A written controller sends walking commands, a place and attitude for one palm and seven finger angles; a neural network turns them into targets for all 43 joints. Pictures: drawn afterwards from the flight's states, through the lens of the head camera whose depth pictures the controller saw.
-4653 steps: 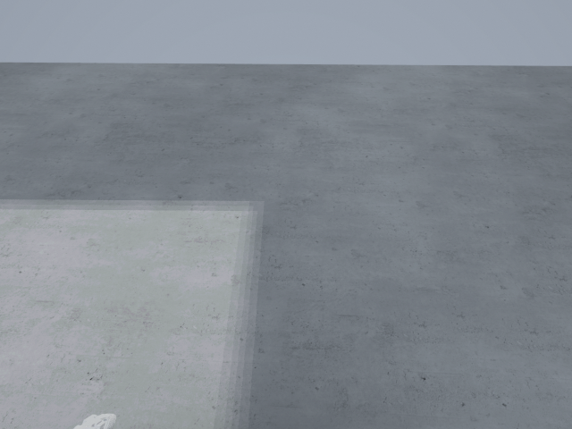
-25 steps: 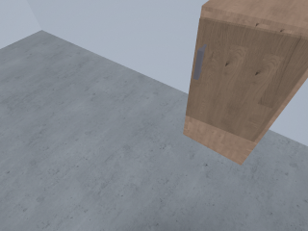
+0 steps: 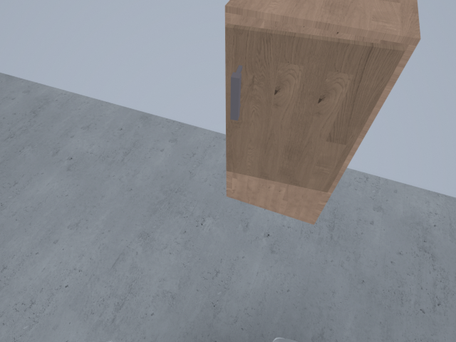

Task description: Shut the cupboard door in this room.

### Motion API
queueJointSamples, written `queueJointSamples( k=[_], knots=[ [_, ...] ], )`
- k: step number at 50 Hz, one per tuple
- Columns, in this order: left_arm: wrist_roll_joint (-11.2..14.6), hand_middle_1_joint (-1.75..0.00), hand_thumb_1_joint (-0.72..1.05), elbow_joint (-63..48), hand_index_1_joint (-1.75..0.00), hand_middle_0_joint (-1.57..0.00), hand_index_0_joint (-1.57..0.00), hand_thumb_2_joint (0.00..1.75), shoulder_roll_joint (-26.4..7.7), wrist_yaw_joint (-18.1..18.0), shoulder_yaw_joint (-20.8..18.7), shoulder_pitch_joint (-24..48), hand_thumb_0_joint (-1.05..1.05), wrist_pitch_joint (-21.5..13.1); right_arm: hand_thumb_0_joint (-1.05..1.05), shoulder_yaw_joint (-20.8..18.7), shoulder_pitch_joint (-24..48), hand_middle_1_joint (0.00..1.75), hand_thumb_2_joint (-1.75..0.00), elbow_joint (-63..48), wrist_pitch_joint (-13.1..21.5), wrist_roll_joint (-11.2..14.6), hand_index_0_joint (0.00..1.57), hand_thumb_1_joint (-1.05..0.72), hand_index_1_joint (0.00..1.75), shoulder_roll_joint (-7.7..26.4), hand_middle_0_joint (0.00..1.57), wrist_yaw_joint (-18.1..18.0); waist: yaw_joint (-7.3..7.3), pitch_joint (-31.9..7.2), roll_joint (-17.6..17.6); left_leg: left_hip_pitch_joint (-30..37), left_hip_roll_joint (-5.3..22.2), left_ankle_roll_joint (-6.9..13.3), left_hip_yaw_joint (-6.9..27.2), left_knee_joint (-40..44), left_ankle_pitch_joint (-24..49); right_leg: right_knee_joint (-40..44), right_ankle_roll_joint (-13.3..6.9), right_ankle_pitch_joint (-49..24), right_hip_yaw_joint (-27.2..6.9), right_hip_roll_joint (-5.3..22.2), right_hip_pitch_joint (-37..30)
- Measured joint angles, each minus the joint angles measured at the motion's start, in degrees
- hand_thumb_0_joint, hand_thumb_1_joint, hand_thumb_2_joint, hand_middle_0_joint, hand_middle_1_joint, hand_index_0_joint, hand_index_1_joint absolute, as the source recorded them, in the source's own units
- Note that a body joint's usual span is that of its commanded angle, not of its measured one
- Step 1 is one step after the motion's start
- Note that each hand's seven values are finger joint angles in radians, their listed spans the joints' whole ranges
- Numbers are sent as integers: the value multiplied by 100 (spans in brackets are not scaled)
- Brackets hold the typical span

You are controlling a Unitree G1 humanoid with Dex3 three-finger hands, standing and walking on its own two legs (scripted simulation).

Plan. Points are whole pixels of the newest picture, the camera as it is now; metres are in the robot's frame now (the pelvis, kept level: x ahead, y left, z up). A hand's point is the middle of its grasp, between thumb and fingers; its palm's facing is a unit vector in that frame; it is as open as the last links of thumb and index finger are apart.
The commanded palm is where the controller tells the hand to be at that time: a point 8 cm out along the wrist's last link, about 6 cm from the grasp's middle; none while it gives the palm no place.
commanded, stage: turn to face it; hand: left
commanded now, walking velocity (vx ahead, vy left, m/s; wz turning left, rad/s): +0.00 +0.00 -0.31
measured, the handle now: (237, 93) +0.74 +0.04 -0.03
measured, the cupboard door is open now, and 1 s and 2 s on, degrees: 6 6 6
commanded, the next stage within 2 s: take the last steps up to it in 0.22 s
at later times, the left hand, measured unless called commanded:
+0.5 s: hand out of the picture +0.13 +0.19 -0.17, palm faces -0.14 -0.98 -0.16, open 7.4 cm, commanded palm none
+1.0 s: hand (180, 308) +0.20 +0.12 -0.16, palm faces -0.14 -0.97 -0.20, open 7.2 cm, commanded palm none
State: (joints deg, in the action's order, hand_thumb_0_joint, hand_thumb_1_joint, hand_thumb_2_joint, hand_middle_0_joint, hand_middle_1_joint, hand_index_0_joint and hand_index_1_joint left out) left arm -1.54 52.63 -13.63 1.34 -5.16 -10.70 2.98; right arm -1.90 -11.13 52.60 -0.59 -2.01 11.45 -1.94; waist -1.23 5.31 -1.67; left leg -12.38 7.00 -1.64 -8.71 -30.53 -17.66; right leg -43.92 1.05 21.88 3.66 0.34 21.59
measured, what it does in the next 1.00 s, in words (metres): walks ahead: right foot, then left foot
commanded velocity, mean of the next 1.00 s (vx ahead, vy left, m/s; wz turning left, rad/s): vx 0.19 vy -0.03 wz -0.12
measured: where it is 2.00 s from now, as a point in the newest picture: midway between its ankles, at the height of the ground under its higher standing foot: (256, 324)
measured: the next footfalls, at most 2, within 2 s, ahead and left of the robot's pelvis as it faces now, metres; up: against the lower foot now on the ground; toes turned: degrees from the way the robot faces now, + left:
right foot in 0.04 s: +0.05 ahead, -0.12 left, +0.00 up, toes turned -5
left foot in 0.38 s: +0.09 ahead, +0.13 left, +0.00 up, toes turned -4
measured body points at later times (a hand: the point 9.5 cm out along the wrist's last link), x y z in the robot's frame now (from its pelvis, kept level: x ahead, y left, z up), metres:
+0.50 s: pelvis +0.04 +0.02 +0.00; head +0.07 +0.04 +0.45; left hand +0.14 +0.25 -0.16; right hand +0.02 -0.22 -0.14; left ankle +0.05 +0.13 -0.74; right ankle -0.01 -0.10 -0.68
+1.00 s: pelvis +0.15 -0.05 +0.01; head +0.17 -0.06 +0.46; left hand +0.21 +0.17 -0.15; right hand +0.11 -0.28 -0.15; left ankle +0.21 +0.06 -0.69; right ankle +0.09 -0.13 -0.74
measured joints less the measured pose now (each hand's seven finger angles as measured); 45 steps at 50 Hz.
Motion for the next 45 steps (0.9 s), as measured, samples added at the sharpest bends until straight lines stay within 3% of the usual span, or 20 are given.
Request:
queueJointSamples(
  k=[2,3,6,8,10,15,19,23,27,30,35,38,41,43,45],
  knots=[
    [-8,-29,91,-83,-30,-20,-20,90,-45,5,27,-1,1,-64,0,-34,-93,30,-90,31,-33,36,20,-90,30,38,20,28,40,-24,-35,-83,59,-77,-112,-319,-220,843,-83,-676,15,26,-378],
    [-27,-29,91,-99,-30,-20,-20,90,-66,-15,39,0,1,-127,0,-57,-131,30,-90,55,-59,66,20,-90,30,63,20,46,50,-61,-34,-232,75,-81,-124,-630,-360,1023,-150,-495,-30,19,-455],
    [-33,-29,91,-65,-30,-20,-20,90,63,-117,118,101,1,-218,0,-130,-70,30,-90,184,-213,117,20,-90,30,220,20,4,108,35,-217,-864,-121,-92,453,-2186,-1209,879,-295,-333,-90,-72,-386],
    [-25,-29,91,-56,-30,-20,-20,90,135,-180,153,104,1,-210,0,-143,-47,30,-90,246,-248,127,20,-91,30,260,20,-10,122,63,-197,-1183,-272,-123,612,-2905,-1142,1033,-291,-457,-176,-70,-471],
    [-27,-29,91,-27,-30,-20,-20,90,188,-215,184,76,1,-176,0,-140,-58,30,-90,266,-257,126,19,-91,30,257,20,6,143,29,-134,-1326,-332,-148,628,-3027,-974,1208,-280,-549,-255,-59,-566],
    [-50,-30,90,76,-30,-21,-21,90,277,-198,232,-3,1,-122,0,-115,-99,30,-90,253,-234,127,19,-91,30,147,20,46,155,-104,41,-1140,-405,-136,625,-2051,-702,1444,-210,-642,-431,-76,-694],
    [-10,-30,90,152,-30,-21,-21,90,312,-185,216,-86,1,-74,0,-37,-214,30,-90,222,-83,115,19,-91,30,52,20,43,162,-238,103,-502,-404,-41,673,-374,-40,1227,-91,-504,-524,-190,-613],
    [-32,-30,91,268,-30,-21,-21,90,240,-89,150,-137,1,26,0,73,-435,30,-90,263,60,-28,19,-91,30,-144,20,36,220,-350,282,-422,-395,204,560,-296,-35,-320,-181,467,-504,-225,-70],
    [-53,-29,91,341,-30,-20,-20,90,181,38,115,-173,1,-58,0,155,-808,30,-90,378,187,-39,20,-90,30,-260,20,16,232,-435,309,6,-351,190,451,432,248,-1326,-162,55,-326,-112,348],
    [-41,-29,91,372,-30,-20,-20,90,166,71,124,-164,1,-115,0,156,-1031,30,-90,514,254,-30,20,-90,30,-293,20,5,252,-440,289,285,-322,165,352,825,356,-1064,-140,-169,-230,24,390],
    [-25,-29,91,446,-30,-20,-20,90,203,85,170,-38,1,-153,0,73,-1284,30,-90,761,235,-34,20,-90,30,-268,20,30,385,-367,207,567,-255,42,200,883,185,213,-187,-233,-54,164,93],
    [-20,-29,91,449,-30,-20,-20,90,229,91,183,14,1,-253,0,23,-1450,30,-90,919,175,2,20,-90,30,-243,20,56,429,-351,181,578,-208,-76,164,443,-196,1244,-277,-523,27,134,-412],
    [-6,-29,91,506,-30,-20,-20,90,373,15,197,59,1,-445,0,-13,-1423,30,-90,1123,38,63,20,-90,30,-169,20,98,372,-292,-26,36,-132,140,440,-1116,-1053,1157,-315,-568,165,15,-563],
    [10,-29,91,539,-30,-20,-20,90,462,-65,218,-45,1,-508,0,-51,-1277,30,-90,1182,-25,63,20,-91,30,-146,20,112,315,-295,-41,-499,-222,214,547,-2224,-1071,1344,-366,-491,217,-11,-797],
    [17,-29,92,600,-30,-20,-20,90,495,-178,178,-195,0,-532,0,-85,-1101,30,-90,1113,-7,48,20,-91,30,-135,20,125,282,-319,-22,-944,-241,215,515,-2666,-823,1678,-374,-559,255,-34,-1059]
  ],
)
